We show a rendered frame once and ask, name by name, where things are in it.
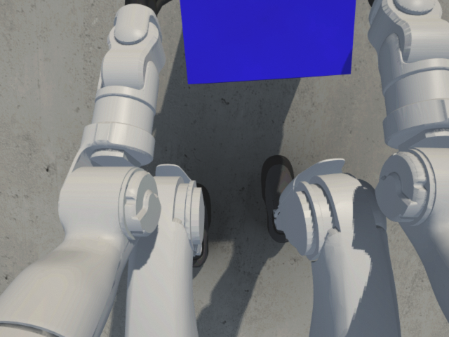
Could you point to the left robot upper arm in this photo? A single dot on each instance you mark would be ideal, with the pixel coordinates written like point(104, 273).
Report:
point(104, 211)

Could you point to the left robot hand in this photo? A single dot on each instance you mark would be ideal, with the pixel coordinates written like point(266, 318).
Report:
point(155, 5)

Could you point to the left robot forearm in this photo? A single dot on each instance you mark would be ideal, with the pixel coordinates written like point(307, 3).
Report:
point(120, 133)

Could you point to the carton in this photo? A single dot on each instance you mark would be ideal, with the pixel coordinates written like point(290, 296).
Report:
point(250, 40)

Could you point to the right robot forearm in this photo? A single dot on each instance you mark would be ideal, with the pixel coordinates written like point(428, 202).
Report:
point(412, 44)

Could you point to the robot right foot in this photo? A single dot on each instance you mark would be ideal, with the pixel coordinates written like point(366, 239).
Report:
point(277, 173)

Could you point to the right robot upper arm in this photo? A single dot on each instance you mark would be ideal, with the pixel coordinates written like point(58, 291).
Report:
point(413, 190)

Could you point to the robot left thigh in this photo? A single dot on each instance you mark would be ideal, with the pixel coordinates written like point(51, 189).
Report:
point(159, 298)

